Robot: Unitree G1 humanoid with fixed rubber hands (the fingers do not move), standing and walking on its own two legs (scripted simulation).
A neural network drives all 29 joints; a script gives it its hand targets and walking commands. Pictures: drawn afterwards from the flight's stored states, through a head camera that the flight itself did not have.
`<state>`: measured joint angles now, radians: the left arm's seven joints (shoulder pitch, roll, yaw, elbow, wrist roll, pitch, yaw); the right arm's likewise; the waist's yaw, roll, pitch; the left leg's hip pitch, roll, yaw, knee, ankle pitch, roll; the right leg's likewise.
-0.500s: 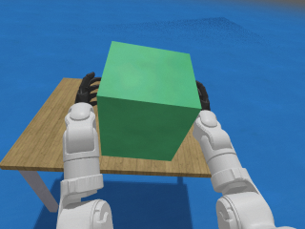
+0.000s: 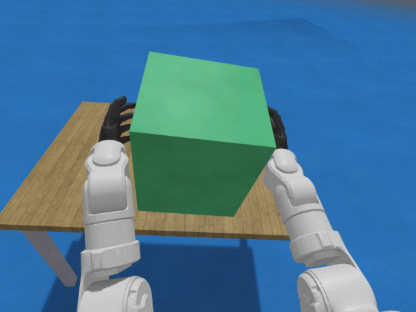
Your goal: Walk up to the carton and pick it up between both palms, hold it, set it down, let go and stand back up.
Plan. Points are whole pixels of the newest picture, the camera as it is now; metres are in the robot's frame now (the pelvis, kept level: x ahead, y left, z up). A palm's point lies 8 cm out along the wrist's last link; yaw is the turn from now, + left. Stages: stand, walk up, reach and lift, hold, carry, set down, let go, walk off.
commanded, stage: hold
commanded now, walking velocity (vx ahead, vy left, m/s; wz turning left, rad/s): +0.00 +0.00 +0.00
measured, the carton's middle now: (195, 142) +0.40 +0.01 +0.15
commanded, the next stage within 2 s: none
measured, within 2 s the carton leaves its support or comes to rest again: neither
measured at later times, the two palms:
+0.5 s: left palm (112, 141) +0.35 +0.16 +0.19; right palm (275, 147) +0.35 -0.14 +0.17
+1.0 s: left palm (115, 142) +0.35 +0.16 +0.19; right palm (276, 149) +0.35 -0.14 +0.17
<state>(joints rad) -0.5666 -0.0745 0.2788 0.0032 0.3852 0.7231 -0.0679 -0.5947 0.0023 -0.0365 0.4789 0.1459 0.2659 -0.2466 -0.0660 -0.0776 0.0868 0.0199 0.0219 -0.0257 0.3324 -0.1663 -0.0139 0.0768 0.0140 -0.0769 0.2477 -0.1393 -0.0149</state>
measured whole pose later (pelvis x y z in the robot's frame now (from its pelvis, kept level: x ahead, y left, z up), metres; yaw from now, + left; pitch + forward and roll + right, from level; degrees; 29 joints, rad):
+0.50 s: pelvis +0.00 +0.00 +0.00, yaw +0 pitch -10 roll -1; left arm -0.58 -0.06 0.29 0.03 0.37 0.71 -0.07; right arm -0.60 0.01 -0.04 0.47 0.14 0.26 -0.26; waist -0.06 -0.08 0.08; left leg 0.01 0.03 -0.03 0.32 -0.15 -0.02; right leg 0.07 0.02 -0.08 0.25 -0.13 -0.02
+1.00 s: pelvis +0.00 +0.00 +0.00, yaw +0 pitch -10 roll -1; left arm -0.58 -0.08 0.29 0.03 0.38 0.72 -0.07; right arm -0.59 0.01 -0.05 0.47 0.14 0.26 -0.25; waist -0.06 -0.07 0.09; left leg 0.01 0.02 -0.02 0.33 -0.16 -0.01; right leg 0.07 0.01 -0.07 0.25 -0.14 -0.01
